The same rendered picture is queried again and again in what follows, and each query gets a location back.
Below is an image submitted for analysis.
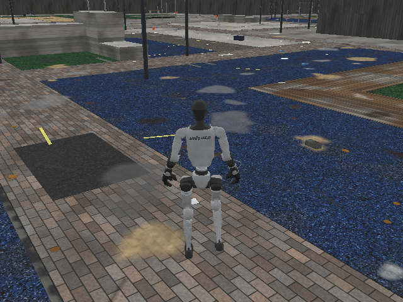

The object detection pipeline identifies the left robot upper arm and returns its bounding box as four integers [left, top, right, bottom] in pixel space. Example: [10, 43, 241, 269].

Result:
[169, 127, 187, 162]

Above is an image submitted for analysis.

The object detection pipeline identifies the humanoid robot torso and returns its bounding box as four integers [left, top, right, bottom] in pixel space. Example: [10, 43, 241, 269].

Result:
[186, 124, 215, 189]

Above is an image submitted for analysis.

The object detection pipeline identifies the right robot foot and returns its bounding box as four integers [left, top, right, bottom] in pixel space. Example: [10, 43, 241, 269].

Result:
[215, 240, 224, 251]

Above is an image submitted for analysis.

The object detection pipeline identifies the robot left hand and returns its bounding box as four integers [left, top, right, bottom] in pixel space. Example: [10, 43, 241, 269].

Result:
[162, 174, 177, 187]

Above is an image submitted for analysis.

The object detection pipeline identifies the robot right forearm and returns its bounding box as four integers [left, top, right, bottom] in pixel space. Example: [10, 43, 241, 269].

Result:
[225, 151, 239, 175]

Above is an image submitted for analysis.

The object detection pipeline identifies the robot left forearm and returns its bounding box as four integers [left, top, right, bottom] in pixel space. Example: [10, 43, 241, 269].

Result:
[164, 153, 176, 176]

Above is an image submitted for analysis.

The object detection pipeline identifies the robot right hand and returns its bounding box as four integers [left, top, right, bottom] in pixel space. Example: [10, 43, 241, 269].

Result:
[226, 172, 241, 184]

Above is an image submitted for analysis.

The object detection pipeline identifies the right robot upper arm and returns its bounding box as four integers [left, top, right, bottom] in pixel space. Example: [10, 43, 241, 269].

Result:
[213, 126, 232, 161]

